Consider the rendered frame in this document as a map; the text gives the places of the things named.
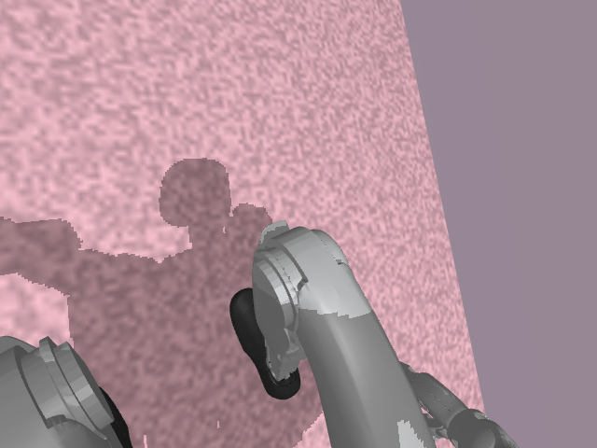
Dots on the right robot foot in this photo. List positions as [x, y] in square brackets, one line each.
[243, 318]

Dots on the left robot foot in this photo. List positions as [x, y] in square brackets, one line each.
[119, 425]

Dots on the right robot arm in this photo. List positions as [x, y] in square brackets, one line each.
[471, 428]

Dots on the right robot hand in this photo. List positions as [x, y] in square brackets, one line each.
[435, 398]

